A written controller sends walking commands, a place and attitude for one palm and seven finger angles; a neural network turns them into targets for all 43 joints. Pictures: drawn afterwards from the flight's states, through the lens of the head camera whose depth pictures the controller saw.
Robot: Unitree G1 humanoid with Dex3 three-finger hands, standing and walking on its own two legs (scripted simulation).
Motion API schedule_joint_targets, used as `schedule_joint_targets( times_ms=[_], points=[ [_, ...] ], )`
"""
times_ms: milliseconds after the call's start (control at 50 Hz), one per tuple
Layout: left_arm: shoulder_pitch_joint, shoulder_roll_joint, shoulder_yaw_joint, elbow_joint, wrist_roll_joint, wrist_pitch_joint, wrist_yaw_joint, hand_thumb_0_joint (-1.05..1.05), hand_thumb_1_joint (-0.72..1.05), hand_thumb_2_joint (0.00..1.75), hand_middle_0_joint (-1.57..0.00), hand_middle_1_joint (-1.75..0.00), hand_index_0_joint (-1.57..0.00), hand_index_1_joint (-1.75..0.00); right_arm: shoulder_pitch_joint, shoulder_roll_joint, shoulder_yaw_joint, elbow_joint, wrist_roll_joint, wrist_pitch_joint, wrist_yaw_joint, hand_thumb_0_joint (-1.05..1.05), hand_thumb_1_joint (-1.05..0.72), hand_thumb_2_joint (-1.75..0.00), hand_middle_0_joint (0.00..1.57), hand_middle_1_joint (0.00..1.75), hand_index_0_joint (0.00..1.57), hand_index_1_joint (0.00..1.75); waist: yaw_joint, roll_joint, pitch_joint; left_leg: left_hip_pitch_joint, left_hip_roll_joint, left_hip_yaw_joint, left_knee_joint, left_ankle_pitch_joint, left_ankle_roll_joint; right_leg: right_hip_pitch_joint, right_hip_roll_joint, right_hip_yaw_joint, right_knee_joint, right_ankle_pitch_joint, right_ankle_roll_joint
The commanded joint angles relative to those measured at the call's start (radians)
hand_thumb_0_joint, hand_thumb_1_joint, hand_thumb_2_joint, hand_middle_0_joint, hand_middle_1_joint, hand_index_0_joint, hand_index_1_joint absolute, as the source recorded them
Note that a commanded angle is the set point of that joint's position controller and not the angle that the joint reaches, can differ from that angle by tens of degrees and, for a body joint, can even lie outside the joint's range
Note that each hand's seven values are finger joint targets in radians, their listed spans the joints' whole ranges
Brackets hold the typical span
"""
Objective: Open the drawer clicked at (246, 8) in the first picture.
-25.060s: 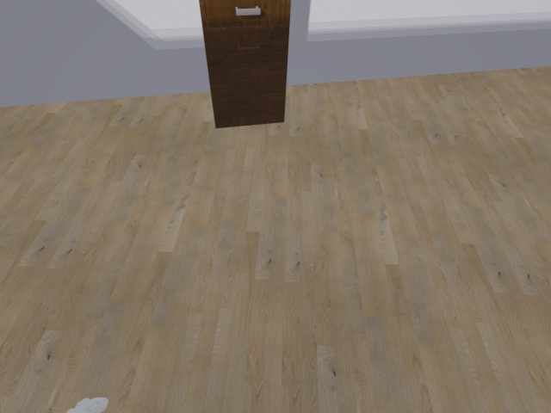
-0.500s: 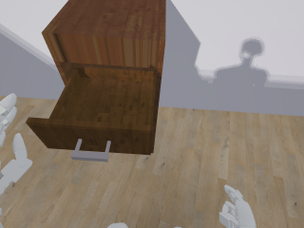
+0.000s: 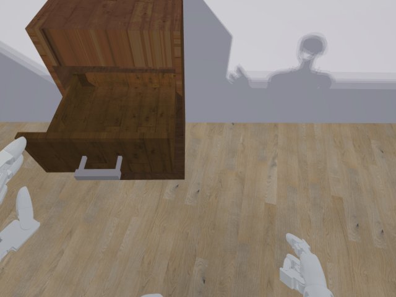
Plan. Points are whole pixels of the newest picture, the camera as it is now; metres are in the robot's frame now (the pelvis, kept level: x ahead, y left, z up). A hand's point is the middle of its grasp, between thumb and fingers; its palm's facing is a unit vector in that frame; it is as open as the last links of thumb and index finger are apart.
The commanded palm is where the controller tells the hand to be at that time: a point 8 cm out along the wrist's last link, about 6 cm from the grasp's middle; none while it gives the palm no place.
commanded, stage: stop stepping back and stand still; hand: left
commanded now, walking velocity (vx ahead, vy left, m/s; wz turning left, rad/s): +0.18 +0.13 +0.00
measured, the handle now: (99, 167) +0.44 +0.28 -0.10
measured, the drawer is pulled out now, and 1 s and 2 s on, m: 0.30 0.30 0.30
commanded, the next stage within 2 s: let the arm hang, fingers relaxed in 1.22 s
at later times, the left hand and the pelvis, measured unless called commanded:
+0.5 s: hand out of the picture +0.11 +0.23 +0.15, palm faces +0.40 -0.82 -0.40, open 7.4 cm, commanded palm +0.05 +0.28 +0.17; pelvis -0.07 +0.00 -0.01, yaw +2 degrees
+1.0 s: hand out of the picture +0.12 +0.24 +0.15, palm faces +0.37 -0.81 -0.45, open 7.4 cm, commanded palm +0.06 +0.28 +0.17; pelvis -0.06 +0.00 +0.00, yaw +3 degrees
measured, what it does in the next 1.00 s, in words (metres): steps on the spot: left foot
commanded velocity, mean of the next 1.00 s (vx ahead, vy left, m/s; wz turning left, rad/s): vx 0.09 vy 0.01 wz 0.00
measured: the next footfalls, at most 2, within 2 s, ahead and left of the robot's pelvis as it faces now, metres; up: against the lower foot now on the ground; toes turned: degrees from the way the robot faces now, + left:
left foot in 0.10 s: -0.03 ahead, +0.10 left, +0.00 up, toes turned +4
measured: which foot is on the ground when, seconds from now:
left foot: up 0.00-0.08, down 0.10-1.00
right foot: down 0.00-1.00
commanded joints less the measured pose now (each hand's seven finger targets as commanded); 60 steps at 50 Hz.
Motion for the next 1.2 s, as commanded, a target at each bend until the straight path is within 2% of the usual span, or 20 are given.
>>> schedule_joint_targets(
  times_ms=[0,40,60,80,120,160,220,240,280,320,360,400,460,500,580,620,660,720,840,1180],
  points=[
    [0.070,0.144,0.130,-0.216,0.010,-0.036,0.059,0.00,0.90,0.90,-0.20,-0.30,-0.20,-0.30,-0.031,-0.121,-0.026,-0.180,0.000,-0.037,-0.020,0.00,-0.90,-0.90,0.20,0.30,0.20,0.30,0.014,-0.078,-0.202,0.132,0.002,0.006,-0.330,0.060,0.051,0.216,-0.243,0.192,-0.149,0.161,-0.046],
    [0.071,0.150,0.115,-0.265,0.010,-0.033,0.063,0.00,0.90,0.90,-0.20,-0.30,-0.20,-0.30,0.001,-0.146,-0.038,-0.180,0.002,-0.052,-0.022,0.00,-0.90,-0.90,0.20,0.30,0.20,0.30,0.005,0.000,-0.168,0.236,0.042,-0.013,-0.575,0.199,0.071,0.207,-0.200,0.158,-0.097,0.065,-0.006],
    [0.037,0.154,0.104,-0.297,0.007,-0.044,0.062,0.00,0.90,0.90,-0.20,-0.30,-0.20,-0.30,-0.006,-0.171,-0.049,-0.190,0.002,-0.068,-0.025,0.00,-0.90,-0.90,0.20,0.30,0.20,0.30,0.016,0.122,-0.134,0.220,0.124,-0.086,-0.648,0.259,0.091,0.212,-0.141,0.123,-0.022,0.043,0.026],
    [0.037,0.172,0.126,-0.295,0.007,-0.049,0.060,0.00,0.90,0.90,-0.20,-0.30,-0.20,-0.30,-0.016,-0.183,-0.060,-0.199,0.007,-0.086,-0.021,0.00,-0.90,-0.90,0.20,0.30,0.20,0.30,0.036,0.218,-0.124,0.222,0.214,-0.166,-0.636,0.371,0.117,0.183,-0.076,0.075,0.054,0.005,0.058],
    [0.043,0.204,0.175,-0.307,0.001,-0.043,0.055,0.00,0.90,0.90,-0.20,-0.30,-0.20,-0.30,-0.022,-0.144,-0.055,-0.188,0.015,-0.111,-0.011,0.00,-0.90,-0.90,0.20,0.30,0.20,0.30,0.038,0.335,-0.153,0.220,0.240,-0.159,-0.629,0.372,0.115,0.119,-0.054,0.023,0.141,-0.170,0.066],
    [0.005,0.156,0.138,-0.285,0.017,-0.045,0.074,0.00,0.90,0.90,-0.20,-0.30,-0.20,-0.30,0.009,-0.150,-0.053,-0.168,-0.014,-0.123,-0.017,0.00,-0.90,-0.90,0.20,0.30,0.20,0.30,0.013,0.278,-0.039,0.093,0.238,-0.188,-0.638,0.423,0.128,0.135,-0.022,-0.002,0.237,-0.205,0.068],
    [0.004,0.129,0.110,-0.201,0.001,-0.044,0.060,0.00,0.90,0.90,-0.20,-0.30,-0.20,-0.30,0.019,-0.169,-0.058,-0.146,0.012,-0.122,-0.003,0.00,-0.90,-0.90,0.20,0.30,0.20,0.30,0.018,0.145,-0.047,0.070,0.179,-0.118,-0.526,0.307,0.114,0.263,-0.045,0.018,0.021,-0.044,0.069],
    [-0.042,0.124,0.096,-0.175,0.002,-0.051,0.052,0.00,0.90,0.90,-0.20,-0.30,-0.20,-0.30,0.002,-0.174,-0.056,-0.140,0.016,-0.121,-0.003,0.00,-0.90,-0.90,0.20,0.30,0.20,0.30,0.011,0.090,0.003,0.023,0.144,-0.119,-0.510,0.175,0.102,0.266,-0.073,0.067,-0.046,-0.032,0.063],
    [-0.097,0.127,0.094,-0.106,0.012,-0.052,0.041,0.00,0.90,0.90,-0.20,-0.30,-0.20,-0.30,0.011,-0.173,-0.059,-0.131,0.012,-0.110,-0.004,0.00,-0.90,-0.90,0.20,0.30,0.20,0.30,0.016,0.007,0.046,0.053,0.045,-0.047,-0.404,-0.110,0.085,0.061,-0.135,0.247,-0.208,-0.491,0.025],
    [-0.133,0.127,0.076,-0.108,0.013,-0.043,0.039,0.00,0.90,0.90,-0.20,-0.30,-0.20,-0.30,0.043,-0.175,-0.068,-0.112,0.011,-0.091,0.000,0.00,-0.90,-0.90,0.20,0.30,0.20,0.30,0.002,-0.089,0.016,0.145,-0.011,0.011,-0.154,-0.015,0.079,-0.069,-0.256,0.415,-0.318,-0.609,-0.038],
    [-0.167,0.135,0.078,-0.133,0.014,-0.041,0.042,0.00,0.90,0.90,-0.20,-0.30,-0.20,-0.30,0.038,-0.151,-0.050,-0.103,0.002,-0.091,0.005,0.00,-0.90,-0.90,0.20,0.30,0.20,0.30,-0.007,-0.138,-0.062,0.233,0.010,0.005,-0.239,0.031,0.089,-0.048,-0.259,0.303,-0.263,-0.508,-0.046],
    [-0.116,0.120,0.068,-0.148,0.020,-0.037,0.048,0.00,0.90,0.90,-0.20,-0.30,-0.20,-0.30,0.025,-0.147,-0.033,-0.114,-0.005,-0.098,-0.006,0.00,-0.90,-0.90,0.20,0.30,0.20,0.30,0.000,-0.020,-0.045,0.284,0.022,-0.001,-0.435,0.007,0.102,-0.079,-0.182,0.214,-0.192,-0.524,-0.016],
    [-0.113,0.125,0.087,-0.249,0.028,-0.052,0.060,0.00,0.90,0.90,-0.20,-0.30,-0.20,-0.30,0.002,-0.156,-0.036,-0.147,-0.017,-0.107,-0.012,0.00,-0.90,-0.90,0.20,0.30,0.20,0.30,0.013,0.323,-0.001,0.107,0.269,-0.346,-0.763,-0.200,0.171,0.016,0.015,0.004,0.275,-0.264,0.058],
    [-0.060,0.124,0.093,-0.174,0.034,-0.026,0.054,0.00,0.90,0.90,-0.20,-0.30,-0.20,-0.30,0.010,-0.134,-0.037,-0.146,-0.010,-0.106,-0.004,0.00,-0.90,-0.90,0.20,0.30,0.20,0.30,0.011,0.239,0.041,-0.016,0.271,-0.281,-0.737,-0.160,0.206,0.051,0.018,0.007,0.424,-0.247,0.070],
    [-0.078,0.130,0.097,-0.131,0.012,-0.038,0.039,0.00,0.90,0.90,-0.20,-0.30,-0.20,-0.30,0.001,-0.157,-0.034,-0.125,0.005,-0.109,-0.002,0.00,-0.90,-0.90,0.20,0.30,0.20,0.30,0.019,0.122,0.006,0.054,0.176,-0.125,-0.485,0.221,0.133,0.232,-0.030,0.004,-0.055,-0.061,0.056],
    [-0.096,0.146,0.119,-0.107,0.004,-0.052,0.031,0.00,0.90,0.90,-0.20,-0.30,-0.20,-0.30,0.005,-0.157,-0.041,-0.129,0.007,-0.105,0.000,0.00,-0.90,-0.90,0.20,0.30,0.20,0.30,-0.004,0.020,-0.004,0.018,0.082,-0.062,-0.386,0.164,0.083,0.248,-0.165,0.206,-0.113,0.051,-0.014],
    [-0.060,0.127,0.100,-0.096,-0.010,-0.043,0.025,0.00,0.90,0.90,-0.20,-0.30,-0.20,-0.30,0.033,-0.146,-0.057,-0.120,0.023,-0.091,0.010,0.00,-0.90,-0.90,0.20,0.30,0.20,0.30,0.005,-0.108,-0.067,0.083,0.017,-0.011,-0.221,0.082,0.064,0.175,-0.262,0.385,-0.247,-0.241,-0.044],
    [-0.043,0.131,0.106,-0.136,-0.006,-0.044,0.031,0.00,0.90,0.90,-0.20,-0.30,-0.20,-0.30,0.003,-0.134,-0.045,-0.127,0.018,-0.077,0.015,0.00,-0.90,-0.90,0.20,0.30,0.20,0.30,0.006,-0.051,-0.074,0.113,0.040,-0.031,-0.310,0.113,0.065,0.206,-0.258,0.276,-0.185,-0.019,-0.068],
    [-0.053,0.137,0.094,-0.224,0.002,-0.048,0.042,0.00,0.90,0.90,-0.20,-0.30,-0.20,-0.30,-0.029,-0.149,-0.032,-0.153,0.010,-0.092,-0.009,0.00,-0.90,-0.90,0.20,0.30,0.20,0.30,0.026,0.171,-0.040,0.211,0.163,-0.149,-0.606,0.337,0.094,0.179,-0.061,0.067,-0.026,0.002,0.048],
    [-0.043,0.119,0.087,-0.181,-0.015,-0.035,0.029,0.00,0.90,0.90,-0.20,-0.30,-0.20,-0.30,-0.023,-0.151,-0.032,-0.173,0.012,-0.074,-0.001,0.00,-0.90,-0.90,0.20,0.30,0.20,0.30,0.020,0.106,-0.103,0.226,0.110,-0.078,-0.550,0.431,0.058,0.264,-0.069,0.070,-0.049,0.199,0.042]
  ],
)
